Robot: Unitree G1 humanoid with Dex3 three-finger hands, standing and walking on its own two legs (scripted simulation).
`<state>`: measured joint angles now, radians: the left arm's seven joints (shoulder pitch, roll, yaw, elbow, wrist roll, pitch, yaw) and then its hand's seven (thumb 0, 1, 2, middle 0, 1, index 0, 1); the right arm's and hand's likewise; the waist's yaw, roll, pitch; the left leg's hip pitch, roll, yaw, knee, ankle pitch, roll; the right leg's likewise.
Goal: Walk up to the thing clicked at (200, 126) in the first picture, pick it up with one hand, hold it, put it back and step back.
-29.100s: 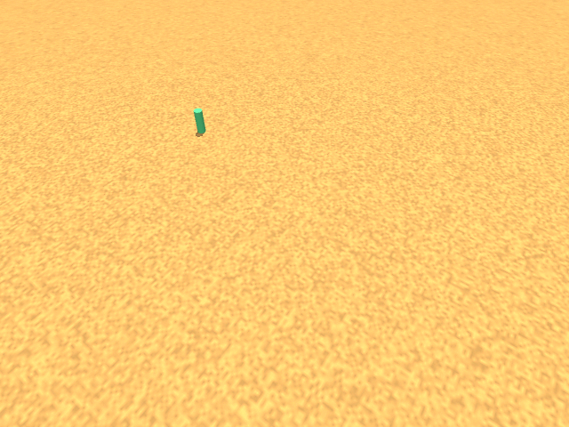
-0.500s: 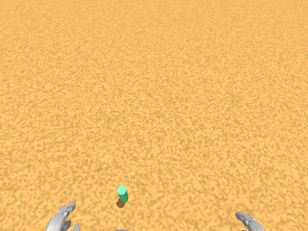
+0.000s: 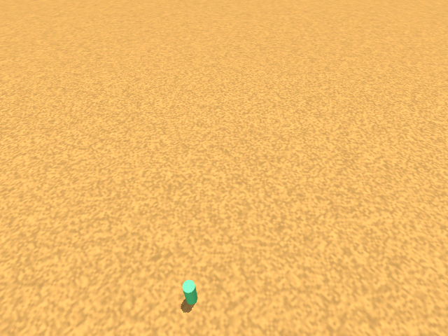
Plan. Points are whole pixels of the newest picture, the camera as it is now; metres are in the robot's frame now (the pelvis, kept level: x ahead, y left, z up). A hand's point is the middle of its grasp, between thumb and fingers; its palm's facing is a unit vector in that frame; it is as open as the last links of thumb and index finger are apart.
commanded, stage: stand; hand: left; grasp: from the side
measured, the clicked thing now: (190, 292) +0.43 +0.15 -0.70
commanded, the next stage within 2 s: step back in 1.48 s
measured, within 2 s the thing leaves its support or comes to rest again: neither
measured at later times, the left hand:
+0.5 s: hand out of the picture +0.04 +0.23 -0.16, palm faces -0.02 -0.94 -0.34, open 7.4 cm
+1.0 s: hand out of the picture +0.09 +0.22 -0.15, palm faces -0.03 -0.94 -0.34, open 7.4 cm
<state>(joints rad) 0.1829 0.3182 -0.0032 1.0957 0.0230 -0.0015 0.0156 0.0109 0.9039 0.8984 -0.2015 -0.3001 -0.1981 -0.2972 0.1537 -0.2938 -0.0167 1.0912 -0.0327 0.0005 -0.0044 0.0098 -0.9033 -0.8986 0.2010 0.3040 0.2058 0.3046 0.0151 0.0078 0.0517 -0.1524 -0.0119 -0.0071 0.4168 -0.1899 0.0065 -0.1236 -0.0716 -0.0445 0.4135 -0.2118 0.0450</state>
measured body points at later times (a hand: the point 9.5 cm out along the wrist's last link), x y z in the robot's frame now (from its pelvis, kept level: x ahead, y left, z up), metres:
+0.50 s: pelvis -0.01 -0.02 +0.00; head -0.01 -0.02 +0.45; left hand +0.04 +0.28 -0.13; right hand +0.04 -0.31 -0.14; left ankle +0.03 +0.11 -0.74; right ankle +0.01 -0.15 -0.74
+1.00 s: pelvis +0.01 -0.02 +0.01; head +0.02 -0.03 +0.46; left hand +0.09 +0.27 -0.13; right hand +0.07 -0.32 -0.14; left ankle +0.03 +0.11 -0.74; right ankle +0.01 -0.15 -0.74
